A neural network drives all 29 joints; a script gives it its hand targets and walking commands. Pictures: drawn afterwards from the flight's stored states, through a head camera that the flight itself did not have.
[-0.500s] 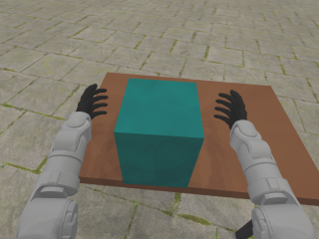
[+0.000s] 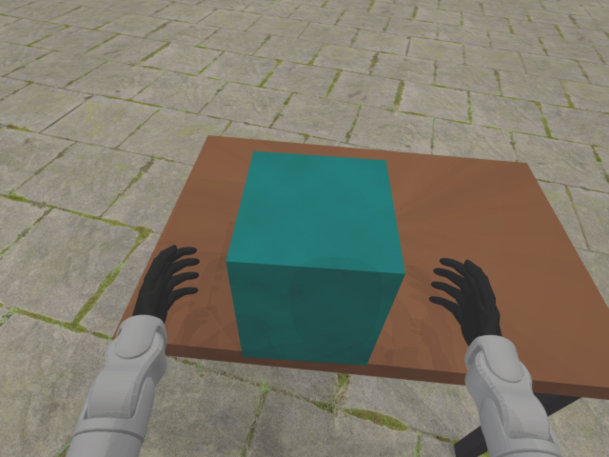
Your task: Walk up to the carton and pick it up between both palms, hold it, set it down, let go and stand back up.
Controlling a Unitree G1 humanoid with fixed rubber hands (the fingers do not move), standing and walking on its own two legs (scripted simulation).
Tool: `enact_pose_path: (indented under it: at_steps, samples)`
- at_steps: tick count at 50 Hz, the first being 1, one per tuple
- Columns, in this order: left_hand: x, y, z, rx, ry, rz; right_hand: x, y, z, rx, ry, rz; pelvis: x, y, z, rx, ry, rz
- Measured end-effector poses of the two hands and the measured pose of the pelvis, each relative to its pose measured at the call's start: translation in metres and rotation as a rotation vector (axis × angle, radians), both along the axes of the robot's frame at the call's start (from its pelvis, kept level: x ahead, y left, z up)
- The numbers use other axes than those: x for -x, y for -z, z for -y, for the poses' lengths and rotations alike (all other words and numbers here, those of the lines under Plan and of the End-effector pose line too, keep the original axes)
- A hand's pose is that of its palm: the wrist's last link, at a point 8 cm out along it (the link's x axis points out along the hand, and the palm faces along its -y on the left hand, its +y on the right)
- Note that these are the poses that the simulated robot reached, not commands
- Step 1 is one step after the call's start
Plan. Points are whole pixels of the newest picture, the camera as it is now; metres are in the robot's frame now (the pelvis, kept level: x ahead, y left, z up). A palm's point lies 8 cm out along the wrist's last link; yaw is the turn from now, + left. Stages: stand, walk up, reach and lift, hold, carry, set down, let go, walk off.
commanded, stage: set down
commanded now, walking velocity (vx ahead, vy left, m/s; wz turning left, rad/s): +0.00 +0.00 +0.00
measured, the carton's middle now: (311, 261) +0.40 +0.01 +0.02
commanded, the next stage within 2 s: let go in 1.52 s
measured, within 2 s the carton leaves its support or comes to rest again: neither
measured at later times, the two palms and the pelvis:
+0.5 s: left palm (145, 380) +0.21 +0.21 +0.00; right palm (472, 392) +0.22 -0.20 +0.00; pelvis +0.01 +0.00 +0.00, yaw +1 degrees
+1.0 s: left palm (144, 405) +0.19 +0.22 -0.04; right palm (474, 429) +0.19 -0.21 -0.04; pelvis +0.01 +0.00 +0.00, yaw +0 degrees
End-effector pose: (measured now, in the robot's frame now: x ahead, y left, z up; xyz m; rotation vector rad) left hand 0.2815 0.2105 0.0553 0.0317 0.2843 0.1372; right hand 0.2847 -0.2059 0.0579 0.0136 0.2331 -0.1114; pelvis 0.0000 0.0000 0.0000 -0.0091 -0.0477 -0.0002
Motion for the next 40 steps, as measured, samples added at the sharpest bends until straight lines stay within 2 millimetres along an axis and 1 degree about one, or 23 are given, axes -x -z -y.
enact_pose_path:
  at_steps: [8,24,32,40]
  samples:
    - [0.026,0.020,-0.002,-0.006,-0.008,0.005,0.023,0.019,0.002,0.013,-0.003,-0.022,-0.005,0.000,-0.003,0.003,-0.001,-0.013]
    - [0.068,0.056,-0.003,-0.029,-0.003,-0.033,0.062,0.058,-0.002,0.022,0.001,-0.089,-0.008,0.000,-0.004,0.007,-0.011,-0.007]
    - [0.077,0.071,-0.006,-0.039,-0.006,-0.114,0.070,0.071,-0.001,0.043,-0.009,-0.140,-0.007,0.001,-0.004,0.006,-0.011,0.009]
    - [0.079,0.078,-0.011,-0.053,-0.007,-0.193,0.074,0.080,0.000,0.071,-0.028,-0.201,-0.008,0.001,-0.003,0.005,-0.009,0.023]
